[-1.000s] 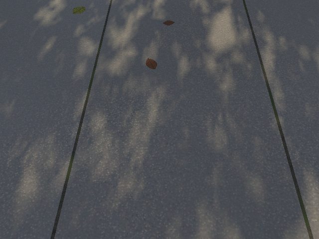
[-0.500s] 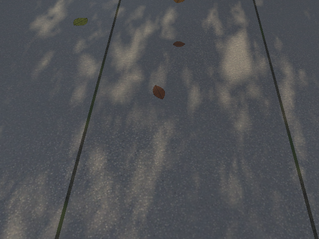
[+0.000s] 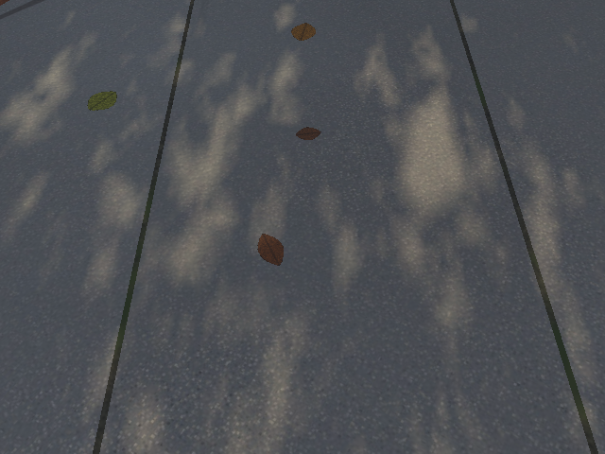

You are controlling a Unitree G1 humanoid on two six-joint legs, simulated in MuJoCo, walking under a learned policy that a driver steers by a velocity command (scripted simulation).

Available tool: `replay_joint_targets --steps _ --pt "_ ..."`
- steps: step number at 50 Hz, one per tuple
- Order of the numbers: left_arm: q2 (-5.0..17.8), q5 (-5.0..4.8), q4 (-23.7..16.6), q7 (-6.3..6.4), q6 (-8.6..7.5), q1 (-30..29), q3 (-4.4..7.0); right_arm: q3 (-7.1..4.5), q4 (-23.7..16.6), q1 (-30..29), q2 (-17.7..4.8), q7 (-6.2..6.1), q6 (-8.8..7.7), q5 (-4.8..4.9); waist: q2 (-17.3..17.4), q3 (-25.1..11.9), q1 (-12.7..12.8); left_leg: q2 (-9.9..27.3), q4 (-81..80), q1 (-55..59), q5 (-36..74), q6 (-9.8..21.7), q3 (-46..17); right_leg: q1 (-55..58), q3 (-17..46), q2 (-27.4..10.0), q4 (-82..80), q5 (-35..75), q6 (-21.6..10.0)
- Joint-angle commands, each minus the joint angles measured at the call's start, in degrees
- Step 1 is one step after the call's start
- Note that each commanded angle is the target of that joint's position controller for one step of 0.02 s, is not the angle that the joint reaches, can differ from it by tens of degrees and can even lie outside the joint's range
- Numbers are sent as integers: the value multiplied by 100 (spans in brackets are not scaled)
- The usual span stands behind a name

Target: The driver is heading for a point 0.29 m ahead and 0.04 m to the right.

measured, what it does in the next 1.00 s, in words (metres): walks ahead: left foot, then right foot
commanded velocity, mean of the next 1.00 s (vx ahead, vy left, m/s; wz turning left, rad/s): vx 0.16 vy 0.00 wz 0.00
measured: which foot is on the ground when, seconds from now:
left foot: up 0.00-0.38, down 0.40-1.00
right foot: down 0.00-0.42, up 0.44-0.64, down 0.66-1.00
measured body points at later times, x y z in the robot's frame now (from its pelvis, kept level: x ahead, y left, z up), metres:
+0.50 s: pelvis +0.21 +0.02 +0.01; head +0.23 +0.03 +0.45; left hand +0.26 +0.29 -0.14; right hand +0.37 -0.23 -0.11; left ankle +0.31 +0.12 -0.73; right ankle +0.11 -0.10 -0.69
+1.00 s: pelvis +0.27 -0.01 +0.01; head +0.28 -0.01 +0.46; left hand +0.30 +0.25 -0.14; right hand +0.36 -0.27 -0.13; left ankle +0.31 +0.12 -0.73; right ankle +0.22 -0.13 -0.73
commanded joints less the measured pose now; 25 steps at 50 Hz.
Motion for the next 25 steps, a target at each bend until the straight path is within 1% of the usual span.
replay_joint_targets --steps 1,2,3,4,5,7,8,9,10,11,12,14,16,17,18,19,20,21,22,23,24,25 --pt "851 34 50 44 -24 1119 209 -117 -568 -391 -753 13 -303 141 -550 -795 615 476 1782 -3177 526 211 -261 3214 2864 -1766 -1744 -952 -1041" --pt "718 89 17 38 -36 856 173 -147 -583 -521 -709 -13 -292 49 -401 -473 476 653 1475 -2988 882 179 -223 2558 2450 -1619 -1919 -427 -1041" --pt "612 147 21 37 -62 731 135 -161 -557 -420 -635 -15 -239 20 -553 -435 294 806 1276 -2604 1106 162 -279 2152 2145 -1486 -2050 -16 -1009" --pt "551 137 47 27 -76 701 122 -155 -514 -320 -523 -15 -176 8 -580 -408 209 845 1102 -2406 1198 127 -269 1957 1909 -1385 -2193 186 -1012" --pt "574 120 84 30 -95 700 119 -150 -494 -297 -435 -29 -115 -4 -544 -318 143 843 922 -2321 1215 60 -207 1780 1662 -1350 -2256 858 -1034" --pt "719 125 194 76 -109 766 139 -145 -556 -442 -360 -65 -37 -85 -423 -198 60 788 465 -2345 1435 -128 -88 1588 1126 -1307 -2196 2633 -1081" --pt "760 132 245 114 -87 800 146 -133 -607 -567 -318 -72 -24 -125 -379 -194 58 759 97 -2354 1677 -207 -41 1575 875 -1240 -2132 3237 -1058" --pt "766 132 284 148 -54 808 141 -110 -636 -682 -254 -65 -21 -139 -391 -220 71 711 -357 -2245 2023 -238 20 1540 616 -1114 -2086 3519 -977" --pt "772 128 311 175 -23 806 133 -81 -659 -820 -184 -50 -27 -135 -431 -253 109 637 -849 -2024 2409 -232 99 1469 380 -963 -2059 3576 -875" --pt "789 121 360 195 0 879 129 -56 -695 -1036 -139 -32 -31 -129 -464 -283 204 542 -1265 -1832 2790 -220 179 1460 245 -868 -2043 3557 -799" --pt "820 116 431 211 21 997 127 -47 -729 -1229 -142 -16 -30 -117 -466 -330 299 447 -1561 -1688 3108 -218 228 1530 209 -852 -2026 3474 -764" --pt "845 95 567 231 77 1131 118 -50 -769 -1437 -205 12 -22 -100 -485 -375 386 355 -1950 -1540 3357 -195 178 1790 275 -945 -1935 3258 -763" --pt "832 60 667 249 148 1111 113 -64 -815 -1585 -300 43 -33 -117 -511 -342 391 326 -2203 -1557 3134 -99 97 2098 415 -1092 -1708 3142 -752" --pt "843 45 700 260 186 1069 119 -80 -822 -1593 -369 61 -51 -137 -519 -344 354 306 -2309 -1520 2937 -27 77 2225 502 -1156 -1518 3114 -724" --pt "845 25 723 276 225 1002 123 -106 -779 -1467 -440 75 -70 -160 -496 -383 249 269 -2512 -1346 2874 50 83 2312 567 -1168 -1275 3027 -658" --pt "809 2 738 290 260 928 111 -145 -654 -1161 -507 74 -93 -191 -406 -474 57 200 -2930 -888 3251 147 147 2303 541 -1033 -898 2899 -516" --pt "729 71 768 293 253 1176 87 -229 -555 -897 -810 34 -111 -247 -95 -726 52 436 -3054 -128 5057 294 -70 2122 420 -683 -376 2586 -257" --pt "482 195 802 266 195 1710 11 -268 -541 -732 -1110 1 -91 -302 566 -1338 342 1188 -2506 1301 6965 769 -727 1266 303 -289 447 946 11" --pt "117 150 982 261 204 2074 -120 -161 -446 -556 -677 -22 10 -275 1145 -1899 264 1881 -2531 1956 7008 1511 -1502 648 260 37 1341 -1367 302" --pt "395 54 931 263 298 1650 -62 -48 -394 -518 -310 4 67 -195 1057 -1778 76 2002 -2888 1613 6077 1671 -1869 377 466 61 1973 -3087 450" --pt "580 -21 833 294 406 1347 -5 -12 -396 -756 -336 26 81 -170 797 -1441 111 1897 -3157 1120 4775 1514 -1853 169 634 -84 2276 -3288 475" --pt "600 -31 830 352 524 1170 25 -8 -447 -1064 -399 19 92 -182 578 -1117 185 1771 -3391 625 3750 1347 -1738 107 632 -192 2308 -3085 509"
